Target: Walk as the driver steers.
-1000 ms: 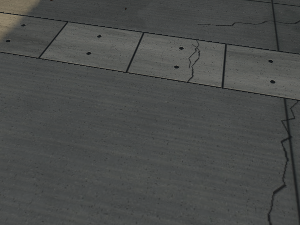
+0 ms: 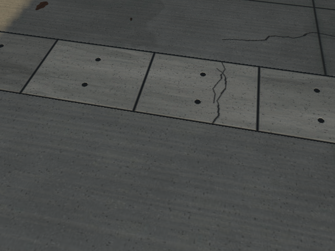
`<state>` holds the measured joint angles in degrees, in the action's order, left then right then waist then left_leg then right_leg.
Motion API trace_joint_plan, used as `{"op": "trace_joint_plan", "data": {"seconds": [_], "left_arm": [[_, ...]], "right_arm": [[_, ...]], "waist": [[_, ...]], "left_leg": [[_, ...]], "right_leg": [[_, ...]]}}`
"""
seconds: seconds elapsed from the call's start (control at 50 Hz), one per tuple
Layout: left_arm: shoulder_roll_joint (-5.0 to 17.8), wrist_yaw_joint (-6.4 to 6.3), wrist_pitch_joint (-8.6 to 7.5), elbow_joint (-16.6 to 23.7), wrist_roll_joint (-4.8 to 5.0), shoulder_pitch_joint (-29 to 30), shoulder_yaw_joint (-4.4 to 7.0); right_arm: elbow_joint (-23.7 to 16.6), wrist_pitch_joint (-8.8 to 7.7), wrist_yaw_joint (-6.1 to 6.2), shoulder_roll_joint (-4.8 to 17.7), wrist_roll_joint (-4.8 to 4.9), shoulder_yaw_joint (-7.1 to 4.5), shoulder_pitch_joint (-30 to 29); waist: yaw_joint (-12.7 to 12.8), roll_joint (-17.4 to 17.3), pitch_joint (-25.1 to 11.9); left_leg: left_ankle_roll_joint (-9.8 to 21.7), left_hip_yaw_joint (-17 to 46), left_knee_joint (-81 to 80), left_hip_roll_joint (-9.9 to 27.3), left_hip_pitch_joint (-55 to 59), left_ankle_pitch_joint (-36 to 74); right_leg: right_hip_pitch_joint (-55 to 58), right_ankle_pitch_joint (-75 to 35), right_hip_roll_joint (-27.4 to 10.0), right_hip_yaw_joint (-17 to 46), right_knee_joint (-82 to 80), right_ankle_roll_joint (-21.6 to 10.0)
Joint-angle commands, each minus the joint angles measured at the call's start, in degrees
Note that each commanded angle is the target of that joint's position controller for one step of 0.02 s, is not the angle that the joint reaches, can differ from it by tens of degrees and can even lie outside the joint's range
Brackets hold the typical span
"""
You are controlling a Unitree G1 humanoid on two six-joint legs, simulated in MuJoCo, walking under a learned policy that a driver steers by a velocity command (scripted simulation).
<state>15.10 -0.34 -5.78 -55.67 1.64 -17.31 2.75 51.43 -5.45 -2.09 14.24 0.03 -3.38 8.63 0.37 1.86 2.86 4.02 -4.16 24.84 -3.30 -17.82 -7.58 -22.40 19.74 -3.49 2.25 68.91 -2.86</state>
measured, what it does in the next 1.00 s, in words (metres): walks ahead: right foot, then left foot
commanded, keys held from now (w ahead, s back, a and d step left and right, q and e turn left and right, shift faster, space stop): w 1.00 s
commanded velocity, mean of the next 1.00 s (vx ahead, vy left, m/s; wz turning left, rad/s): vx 0.50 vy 0.00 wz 0.00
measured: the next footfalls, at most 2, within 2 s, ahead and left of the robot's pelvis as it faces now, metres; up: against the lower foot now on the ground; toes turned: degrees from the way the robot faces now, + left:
right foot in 0.40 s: +0.41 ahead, -0.16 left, +0.00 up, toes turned -2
left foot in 0.94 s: +0.71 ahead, +0.09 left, +0.00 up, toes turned +3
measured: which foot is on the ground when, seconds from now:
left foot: down 0.00-0.40, up 0.42-0.92, down 0.94-1.00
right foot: up 0.00-0.38, down 0.40-0.96, up 0.98-1.00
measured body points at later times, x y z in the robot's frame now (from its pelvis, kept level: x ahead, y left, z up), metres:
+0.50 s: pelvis +0.29 -0.06 +0.00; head +0.32 -0.08 +0.44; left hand +0.44 +0.20 -0.11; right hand +0.31 -0.34 -0.15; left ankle +0.15 +0.08 -0.64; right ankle +0.37 -0.15 -0.74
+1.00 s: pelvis +0.57 -0.01 -0.01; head +0.61 +0.00 +0.44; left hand +0.55 +0.26 -0.16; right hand +0.76 -0.26 -0.11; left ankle +0.67 +0.08 -0.74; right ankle +0.40 -0.15 -0.68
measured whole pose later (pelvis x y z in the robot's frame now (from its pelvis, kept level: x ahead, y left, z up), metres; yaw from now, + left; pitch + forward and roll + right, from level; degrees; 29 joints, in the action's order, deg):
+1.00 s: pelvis +0.57 -0.01 -0.01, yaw +0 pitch +2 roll -1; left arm 15.4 -0.3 -3.7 -56.9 0.8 -20.9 3.2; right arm 49.5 -5.6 -2.0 14.6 0.6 -3.0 2.0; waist 2.3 0.6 1.9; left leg 3.7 -2.8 32.6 0.1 -26.9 -7.7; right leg -8.1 27.4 -0.4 0.9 49.7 -0.8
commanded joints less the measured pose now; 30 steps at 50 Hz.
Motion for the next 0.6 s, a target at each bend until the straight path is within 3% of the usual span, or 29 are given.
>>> {"op": "trace_joint_plan", "data": {"seconds": [0.02, 0.06, 0.12, 0.2, 0.28, 0.34, 0.36, 0.38, 0.4, 0.42, 0.44, 0.46, 0.48, 0.5, 0.54, 0.6], "left_arm": [[3.25, -0.45, 0.50, 2.81, -0.41, -3.58, 1.30], [3.32, -0.65, 1.35, 4.42, -0.76, -0.22, 1.38], [3.86, -0.50, 1.26, 7.03, -1.49, 6.83, 1.47], [2.38, 0.47, 0.52, 9.38, -1.13, 15.51, 0.60], [3.02, 1.81, 0.18, 12.04, -0.53, 21.40, 0.21], [5.22, 2.63, -0.25, 12.72, -0.43, 19.67, 0.79], [6.65, 2.62, -0.38, 11.77, -0.47, 15.38, 1.52], [9.15, 2.31, -0.36, 8.89, -0.58, 6.14, 2.97], [13.48, 1.76, -0.24, 6.52, -1.31, -4.90, 4.27], [17.96, 1.99, 0.16, 4.87, -1.45, -8.74, 5.23], [11.74, 2.09, 0.15, 5.28, -1.07, -8.43, 3.54], [9.29, 1.86, -0.05, 6.27, -1.11, -3.29, 2.69], [7.96, 1.75, -0.15, 7.38, -1.48, 1.26, 2.21], [6.41, 1.90, -0.26, 7.71, -1.88, 4.18, 1.79], [4.80, 2.18, -0.59, 7.38, -2.39, 5.37, 1.32], [6.87, 1.75, -0.96, 6.06, -1.87, 3.45, 1.86]], "right_arm": [[-1.63, -1.36, -0.17, 4.62, -0.25, -0.66, 0.00], [-0.46, -1.56, 0.42, 6.36, -0.12, -0.92, 1.76], [0.69, -1.22, 1.64, 8.14, -0.04, -1.21, 5.02], [2.18, -0.69, 2.28, 9.21, 0.65, -1.19, 9.59], [4.38, 0.47, 2.41, 9.71, 1.10, -1.37, 14.05], [4.63, 1.57, 2.65, 10.88, 1.12, -1.87, 13.56], [4.31, 1.91, 2.68, 11.26, 1.08, -1.94, 12.24], [3.96, 2.26, 2.68, 10.12, 0.81, -1.49, 11.68], [2.46, 2.24, 2.77, 7.97, -0.20, -0.42, 12.34], [2.21, 0.84, 2.00, -0.22, -0.13, 1.90, 19.80], [3.01, -0.59, 1.76, 5.68, 1.26, 0.70, 16.66], [1.18, -1.51, 1.59, 9.26, 2.70, -0.27, 10.83], [0.55, -1.79, 1.94, 9.03, 2.63, -0.21, 7.57], [0.41, -1.57, 2.27, 8.55, 1.65, -0.52, 5.89], [0.88, -0.13, 2.33, 6.45, 1.12, -0.63, 7.74], [0.07, 1.24, 2.49, 4.73, 0.63, -0.42, 5.78]], "waist": [[1.39, -5.50, -3.70], [1.45, -5.08, -1.20], [-0.27, -4.02, 0.60], [-3.35, -3.87, 1.21], [-4.96, -4.17, 2.26], [-2.54, -5.81, 0.50], [0.21, -6.56, -2.15], [4.48, -5.88, -7.79], [7.90, -0.56, -16.85], [4.03, 15.33, -24.13], [6.14, 10.49, -24.05], [5.58, 7.66, -15.09], [3.96, 3.01, -10.63], [2.40, 0.93, -6.97], [-0.47, 2.34, -5.81], [-1.28, 1.44, -3.38]], "left_leg": [[10.17, 18.01, -17.28, 15.74, 6.59, 0.19], [10.87, 15.41, -19.50, 15.64, 4.05, 1.22], [10.23, 12.59, -20.49, 14.85, 5.95, 3.58], [7.83, 7.75, -19.92, 12.79, 7.78, 5.83], [7.33, 8.33, -16.25, 16.15, 16.78, 6.96], [5.77, 9.05, -11.01, 18.47, 22.07, 15.76], [4.88, 7.95, -5.88, 17.57, 22.19, 25.33], [3.42, 5.61, 4.72, 14.54, 19.68, 31.67], [1.42, 2.88, 22.30, 11.07, 8.47, 19.71], [-2.55, 2.81, 42.72, -0.19, -15.57, -17.22], [-1.76, 11.04, 50.17, 1.52, -22.47, -25.22], [-0.68, 10.47, 51.41, 4.57, -26.45, -20.90], [-0.54, 8.87, 49.10, 7.70, -24.78, -15.50], [-0.85, 8.28, 45.25, 9.50, -22.49, -12.13], [-1.18, 8.57, 41.03, 11.35, -16.64, -8.78], [-2.61, 7.71, 34.64, 12.09, -18.47, -5.05]], "right_leg": [[-8.43, -3.54, -5.76, 2.66, -2.03, 0.19], [-11.26, -6.47, -6.54, 1.87, -6.71, 1.51], [-16.30, -16.78, -6.53, 1.26, -17.45, 3.12], [-12.63, -27.04, -3.30, -2.00, -31.84, 3.28], [-14.73, -23.98, -2.09, -1.60, -37.79, 2.15], [-10.90, -16.88, -0.54, -2.22, -40.10, -0.15], [-4.44, -15.48, 1.25, -3.85, -41.02, -1.29], [7.88, -16.17, 2.76, -5.07, -41.55, -3.04], [26.02, -17.76, -6.35, 4.99, -39.28, -6.70], [45.97, -6.41, -19.21, 33.19, -45.88, -16.44], [45.94, 0.20, -18.84, 39.35, -51.24, -15.65], [38.72, -2.35, -16.88, 30.36, -51.92, -12.76], [30.47, -8.69, -14.70, 23.21, -53.05, -11.39], [23.22, -14.43, -12.64, 18.10, -54.71, -10.66], [16.70, -18.26, -10.32, 13.05, -57.96, -10.06], [13.93, -21.73, -10.00, 8.80, -61.22, -11.12]]}}
Keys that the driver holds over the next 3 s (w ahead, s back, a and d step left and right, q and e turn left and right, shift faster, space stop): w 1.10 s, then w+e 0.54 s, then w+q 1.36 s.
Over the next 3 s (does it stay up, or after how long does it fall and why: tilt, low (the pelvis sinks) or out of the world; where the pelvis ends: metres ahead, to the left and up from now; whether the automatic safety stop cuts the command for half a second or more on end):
stays up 1.70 -0.06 -0.01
